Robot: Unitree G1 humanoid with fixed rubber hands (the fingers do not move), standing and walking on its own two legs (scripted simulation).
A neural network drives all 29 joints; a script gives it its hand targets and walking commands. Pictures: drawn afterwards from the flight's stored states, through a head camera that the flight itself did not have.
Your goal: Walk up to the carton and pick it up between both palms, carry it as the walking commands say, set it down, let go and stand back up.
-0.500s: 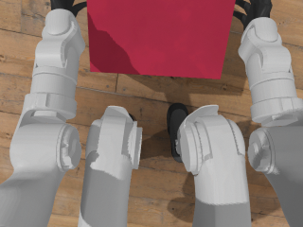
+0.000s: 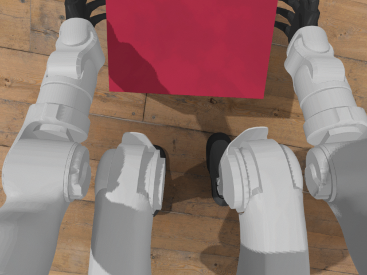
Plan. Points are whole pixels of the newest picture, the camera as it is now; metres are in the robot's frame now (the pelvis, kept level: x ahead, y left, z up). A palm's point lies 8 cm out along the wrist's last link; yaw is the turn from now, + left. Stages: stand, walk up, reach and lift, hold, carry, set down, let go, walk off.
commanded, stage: set down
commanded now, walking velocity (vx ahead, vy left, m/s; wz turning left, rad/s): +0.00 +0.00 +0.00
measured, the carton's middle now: (188, 37) +0.51 -0.02 -0.27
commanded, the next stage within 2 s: none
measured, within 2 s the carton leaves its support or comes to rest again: rests again in 0.16 s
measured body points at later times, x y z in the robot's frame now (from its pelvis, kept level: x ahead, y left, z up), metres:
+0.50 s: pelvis -0.01 -0.01 -0.01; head +0.35 -0.02 +0.25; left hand +0.53 +0.16 -0.19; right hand +0.51 -0.22 -0.19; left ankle +0.12 +0.09 -0.32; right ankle +0.14 -0.11 -0.32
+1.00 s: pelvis -0.01 +0.00 -0.01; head +0.35 -0.01 +0.26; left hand +0.53 +0.16 -0.19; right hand +0.51 -0.22 -0.19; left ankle +0.12 +0.09 -0.32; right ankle +0.14 -0.10 -0.32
